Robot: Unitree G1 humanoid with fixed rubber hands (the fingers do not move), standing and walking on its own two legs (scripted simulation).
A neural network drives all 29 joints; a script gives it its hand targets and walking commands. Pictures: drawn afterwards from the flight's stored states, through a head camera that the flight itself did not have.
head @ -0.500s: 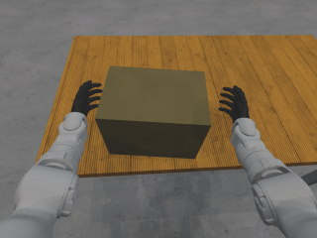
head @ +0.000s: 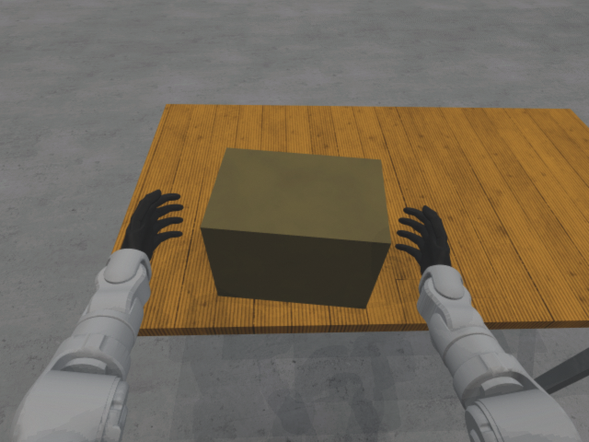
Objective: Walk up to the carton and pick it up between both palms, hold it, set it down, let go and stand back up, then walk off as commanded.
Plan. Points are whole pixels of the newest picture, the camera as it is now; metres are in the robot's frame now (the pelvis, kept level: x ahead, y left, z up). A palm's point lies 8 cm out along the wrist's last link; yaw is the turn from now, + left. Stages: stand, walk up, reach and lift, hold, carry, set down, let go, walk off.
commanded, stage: set down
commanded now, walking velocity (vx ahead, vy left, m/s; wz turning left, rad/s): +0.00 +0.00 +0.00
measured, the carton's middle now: (297, 229) +0.44 -0.02 +0.02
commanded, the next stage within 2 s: none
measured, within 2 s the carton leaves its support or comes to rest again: neither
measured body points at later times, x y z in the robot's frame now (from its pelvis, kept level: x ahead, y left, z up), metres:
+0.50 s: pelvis +0.03 +0.01 +0.01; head +0.01 +0.02 +0.46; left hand +0.31 +0.22 +0.05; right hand +0.28 -0.22 +0.05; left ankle +0.02 +0.12 -0.73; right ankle +0.03 -0.11 -0.73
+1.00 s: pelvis +0.02 +0.01 +0.01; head +0.01 +0.02 +0.46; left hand +0.24 +0.23 +0.06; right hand +0.22 -0.21 +0.05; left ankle +0.02 +0.12 -0.73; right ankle +0.03 -0.11 -0.73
